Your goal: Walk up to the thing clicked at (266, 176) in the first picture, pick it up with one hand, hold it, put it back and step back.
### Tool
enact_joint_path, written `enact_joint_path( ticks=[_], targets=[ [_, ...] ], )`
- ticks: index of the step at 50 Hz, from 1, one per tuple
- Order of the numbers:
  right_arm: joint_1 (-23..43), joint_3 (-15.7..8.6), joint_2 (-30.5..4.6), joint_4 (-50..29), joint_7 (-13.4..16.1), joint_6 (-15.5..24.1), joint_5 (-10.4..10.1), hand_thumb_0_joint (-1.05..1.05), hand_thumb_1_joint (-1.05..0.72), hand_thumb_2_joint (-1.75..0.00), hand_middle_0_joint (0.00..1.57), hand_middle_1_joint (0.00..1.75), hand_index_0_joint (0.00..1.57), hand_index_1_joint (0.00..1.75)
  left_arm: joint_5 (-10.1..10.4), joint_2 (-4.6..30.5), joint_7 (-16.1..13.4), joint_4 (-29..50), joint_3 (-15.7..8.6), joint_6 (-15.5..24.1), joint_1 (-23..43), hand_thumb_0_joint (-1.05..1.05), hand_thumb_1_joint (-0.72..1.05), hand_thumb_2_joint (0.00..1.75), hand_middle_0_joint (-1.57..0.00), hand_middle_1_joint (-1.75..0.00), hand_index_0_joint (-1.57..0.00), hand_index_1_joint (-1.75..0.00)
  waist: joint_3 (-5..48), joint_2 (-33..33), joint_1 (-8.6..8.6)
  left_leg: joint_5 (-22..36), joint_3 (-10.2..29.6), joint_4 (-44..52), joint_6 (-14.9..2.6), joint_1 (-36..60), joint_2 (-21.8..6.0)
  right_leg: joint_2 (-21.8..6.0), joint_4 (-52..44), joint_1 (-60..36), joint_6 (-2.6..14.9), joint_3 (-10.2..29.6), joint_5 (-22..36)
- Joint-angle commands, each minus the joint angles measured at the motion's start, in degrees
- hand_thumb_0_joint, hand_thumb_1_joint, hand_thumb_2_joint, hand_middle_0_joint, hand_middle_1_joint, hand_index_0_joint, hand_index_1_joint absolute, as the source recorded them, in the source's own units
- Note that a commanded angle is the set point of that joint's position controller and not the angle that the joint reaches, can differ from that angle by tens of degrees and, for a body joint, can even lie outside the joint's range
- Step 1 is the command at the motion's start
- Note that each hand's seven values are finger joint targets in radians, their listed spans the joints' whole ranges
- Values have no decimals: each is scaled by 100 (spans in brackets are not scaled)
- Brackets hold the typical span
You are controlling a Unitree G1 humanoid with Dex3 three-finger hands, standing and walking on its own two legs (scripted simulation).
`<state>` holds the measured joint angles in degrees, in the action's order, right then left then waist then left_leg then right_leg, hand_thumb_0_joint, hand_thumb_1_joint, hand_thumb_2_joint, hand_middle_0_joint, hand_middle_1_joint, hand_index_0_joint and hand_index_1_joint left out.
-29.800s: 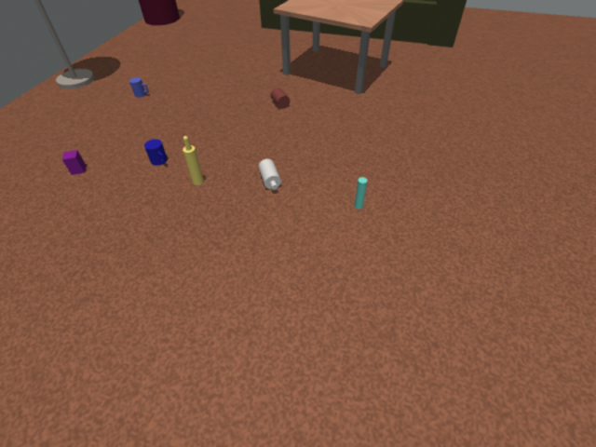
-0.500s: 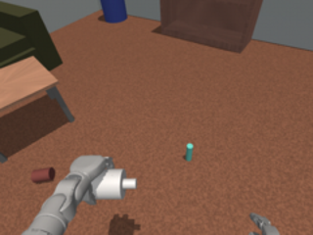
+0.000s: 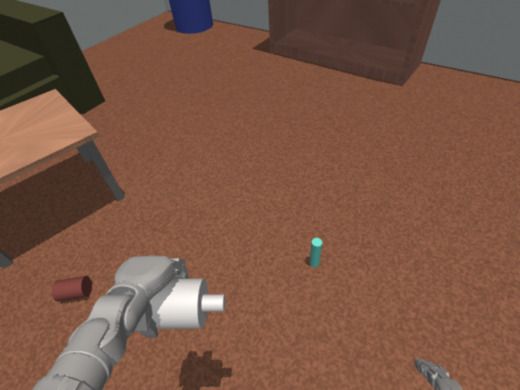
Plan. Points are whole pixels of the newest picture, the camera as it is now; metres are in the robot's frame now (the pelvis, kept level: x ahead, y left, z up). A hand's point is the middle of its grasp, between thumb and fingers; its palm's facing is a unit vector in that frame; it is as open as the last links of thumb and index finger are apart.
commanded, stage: hold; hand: left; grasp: from above
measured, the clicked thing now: (174, 303) +0.30 +0.18 -0.07
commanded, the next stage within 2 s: crouch in 0.08 s
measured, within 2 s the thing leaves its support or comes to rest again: neither
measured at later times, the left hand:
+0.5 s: hand (163, 314) +0.29 +0.21 -0.09, palm faces -0.48 +0.01 -0.88, open 11.1 cm
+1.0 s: hand (201, 333) +0.34 +0.19 -0.34, palm faces -0.44 +0.07 -0.90, open 11.0 cm
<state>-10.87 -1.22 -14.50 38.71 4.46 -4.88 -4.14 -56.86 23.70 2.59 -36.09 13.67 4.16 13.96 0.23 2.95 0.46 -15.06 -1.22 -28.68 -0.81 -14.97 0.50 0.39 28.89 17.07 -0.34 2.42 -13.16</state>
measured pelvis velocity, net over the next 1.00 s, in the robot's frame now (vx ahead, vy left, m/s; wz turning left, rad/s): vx -0.07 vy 0.00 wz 0.02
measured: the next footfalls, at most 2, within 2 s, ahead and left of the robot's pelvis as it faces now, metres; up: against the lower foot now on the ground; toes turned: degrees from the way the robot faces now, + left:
none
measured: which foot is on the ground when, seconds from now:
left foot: down 0.00-1.00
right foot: down 0.00-1.00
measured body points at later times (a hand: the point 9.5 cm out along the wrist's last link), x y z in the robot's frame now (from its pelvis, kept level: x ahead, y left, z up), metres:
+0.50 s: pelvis -0.01 +0.00 -0.01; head +0.04 -0.01 +0.43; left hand +0.31 +0.20 -0.04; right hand +0.13 -0.26 -0.13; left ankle +0.00 +0.11 -0.74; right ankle +0.02 -0.12 -0.74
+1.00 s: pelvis -0.07 +0.00 -0.21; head +0.10 +0.01 +0.21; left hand +0.36 +0.19 -0.29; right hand -0.02 -0.27 -0.34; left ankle +0.00 +0.11 -0.74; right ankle +0.02 -0.12 -0.74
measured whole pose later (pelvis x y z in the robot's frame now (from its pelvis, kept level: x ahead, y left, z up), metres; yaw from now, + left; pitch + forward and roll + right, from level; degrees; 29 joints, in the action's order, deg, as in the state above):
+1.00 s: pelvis -0.07 +0.00 -0.21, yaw +1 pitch +31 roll -2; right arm -13.5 -3.8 -13.7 42.8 1.8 -0.5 2.4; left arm -67.5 20.7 -21.4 -69.5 9.3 2.6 40.3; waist 11.4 2.9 8.3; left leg -34.6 0.4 -94.3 -1.3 -91.0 1.0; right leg 0.4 91.9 91.5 -1.0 0.1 -31.8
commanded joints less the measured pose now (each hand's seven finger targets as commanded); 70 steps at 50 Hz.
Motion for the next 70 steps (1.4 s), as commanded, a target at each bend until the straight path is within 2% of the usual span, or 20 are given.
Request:
enact_joint_path(
  ticks=[1, 9, 13, 19, 22, 30, 31, 33, 35, 36, 39, 40, 43, 44, 47, 50, 52, 61, 64, 70],
  targets=[
    [383, -282, -757, -786, 45, 174, -14, 0, -90, -90, 20, 30, 20, 30, 58, 1239, -204, 1030, -727, 63, 1729, 0, 62, 99, -105, -67, -102, -71, 1462, -220, -56, 1509, 49, 313, -26, 592, 72, 144, -382, -513, 151, -130, 1162],
    [365, -303, -775, -822, 41, 139, -13, 0, -91, -91, 20, 30, 20, 30, 39, 1204, -339, 1255, -691, 98, 1968, 0, 72, 94, -108, -73, -108, -73, 1599, -126, -23, 1539, 24, 295, -23, 712, 75, 140, -374, -511, 162, -125, 1201],
    [355, -298, -780, -829, 22, 115, -7, 0, -89, -90, 20, 30, 20, 30, 27, 1008, -485, 905, -606, 59, 1730, 0, 57, 91, -100, -65, -98, -68, 1278, -342, 36, 1234, 44, 319, -27, 497, 73, 132, -423, -346, 142, -140, 936],
    [270, -312, -747, -744, -49, 58, 71, 0, -89, -90, 20, 30, 20, 30, -260, 768, -947, 225, -509, 134, 1684, 0, 58, 96, -102, -63, -98, -67, 1060, -553, 99, 996, 60, -50, -26, -53, 103, 104, -127, 160, 125, -175, 719],
    [81, -371, -811, -605, -109, 57, 149, 0, -90, -90, 20, 30, 20, 30, -481, 820, -1263, -152, -516, 224, 2106, 0, 58, 89, -100, -63, -98, -65, 1413, -394, 196, 990, 66, -589, 8, -406, 94, 118, 397, 627, 145, -194, 737],
    [-426, -579, -868, -394, -286, 153, 344, 0, -90, -90, 20, 30, 20, 30, -1056, 414, -2223, -1221, -404, 241, 3045, 0, 58, 81, -99, -63, -98, -64, 2705, -124, 404, 640, 43, -2798, -27, -2312, 105, 121, 2373, 2685, 196, -207, 475],
    [-453, -605, -905, -364, -292, 176, 361, 0, -90, -90, 20, 30, 20, 30, -1098, 356, -2315, -1208, -350, 229, 3430, 0, 59, 81, -100, -64, -99, -65, 2880, -7, 511, 525, 80, -2985, -14, -2488, 91, 131, 2592, 2991, 205, -236, 378],
    [-523, -615, -944, -264, -282, 223, 422, 0, -90, -90, 20, 30, 20, 30, -1234, 520, -2488, -1670, -473, 147, 3527, 0, 63, 80, -102, -66, -102, -66, 2992, 128, 478, 377, 161, -3337, 7, -2984, 83, 134, 3066, 3552, 226, -278, 197],
    [-565, -630, -968, -224, -270, 276, 460, 0, -90, -90, 20, 30, 20, 30, -1247, 501, -2581, -2106, -514, 72, 3496, 0, 67, 80, -105, -63, -105, -64, 3097, -29, 504, 104, 234, -3669, -8, -3567, 76, 134, 3486, 4016, 240, -322, -52],
    [-599, -651, -991, -177, -252, 306, 482, 0, -90, -90, 20, 30, 20, 30, -1263, 868, -2647, -1943, -757, 54, 3759, 0, 67, 82, -106, -63, -105, -64, 3386, 118, 396, -6, 232, -3858, -15, -3712, 83, 128, 3654, 4148, 242, -309, -125],
    [-629, -650, -962, -186, -222, 397, 535, 0, -90, -90, 20, 30, 20, 30, -1248, 626, -2692, -2034, -629, -62, 3986, 0, 75, 83, -112, -64, -111, -64, 3754, 131, 601, -441, 260, -4358, -46, -4420, 100, 106, 4162, 4597, 247, -318, -401],
    [-674, -672, -1003, -196, -209, 433, 548, 0, -90, -90, 20, 30, 20, 30, -1208, 766, -2712, -1838, -718, -88, 4208, 0, 77, 85, -114, -64, -113, -65, 4098, 144, 528, -508, 285, -4480, -40, -4453, 101, 103, 4317, 4649, 257, -323, -476],
    [-687, -682, -1018, -146, -162, 511, 584, 0, -90, -90, 20, 30, 20, 30, -1088, 733, -2712, -2132, -690, -167, 4490, 0, 76, 89, -114, -66, -113, -68, 4053, 185, 670, -1114, 356, -4732, 12, -4939, 84, 85, 4684, 5288, 276, -374, -1017],
    [-687, -656, -1034, -76, -172, 548, 623, 0, -90, -90, 20, 30, 20, 30, -1075, 522, -2694, -2610, -603, -229, 4296, 0, 75, 89, -113, -66, -112, -68, 3753, 75, 778, -1285, 437, -4833, 20, -5237, 66, 70, 4820, 5640, 258, -407, -1174],
    [-727, -658, -1040, -120, -185, 610, 641, 0, -90, -90, 20, 30, 20, 30, -990, 762, -2643, -2301, -721, -202, 4777, 0, 74, 92, -114, -64, -112, -67, 4366, 173, 781, -1608, 428, -5151, 18, -5498, 104, 66, 5178, 5799, 291, -433, -1476],
    [-726, -620, -1029, -36, -215, 656, 674, 0, -90, -90, 20, 30, 20, 30, -933, 535, -2582, -2582, -615, -136, 4821, 0, 79, 94, -118, -65, -116, -68, 4242, 79, 934, -1889, 406, -5549, -25, -6010, 135, 54, 5445, 6266, 287, -450, -1738],
    [-783, -614, -1064, 21, -251, 719, 708, 0, -90, -90, 20, 30, 20, 30, -988, 711, -2580, -2665, -706, -50, 5038, 0, 78, 98, -117, -67, -115, -69, 4350, 27, 1044, -1988, 475, -5793, -47, -6235, 146, 31, 5663, 6524, 271, -464, -1826],
    [-929, -437, -1066, 198, -498, 851, 868, 0, -90, -90, 20, 30, 20, 30, -1342, 1088, -3021, -3004, -1021, 158, 5298, 0, 78, 97, -118, -63, -115, -66, 4930, 608, 1068, -1381, 352, -6734, -24, -6655, 194, -13, 6560, 7329, 281, -512, -1317],
    [-1008, -399, -1047, 218, -624, 885, 949, 0, -91, -91, 20, 30, 20, 30, -1439, 995, -3124, -3322, -1059, 133, 5230, 0, 77, 100, -117, -66, -114, -69, 4880, 612, 1220, -1141, 307, -7046, -39, -6904, 210, -47, 6750, 7393, 250, -518, -1050],
    [-920, -408, -979, 199, -778, 906, 1034, 0, -91, -90, 20, 30, 20, 30, -1290, 874, -3185, -3368, -1046, 103, 5461, 0, 73, 97, -112, -68, -110, -70, 5016, 613, 1279, -1104, 150, -7548, -133, -7345, 216, 16, 6994, 7294, 198, -533, -820]
  ],
)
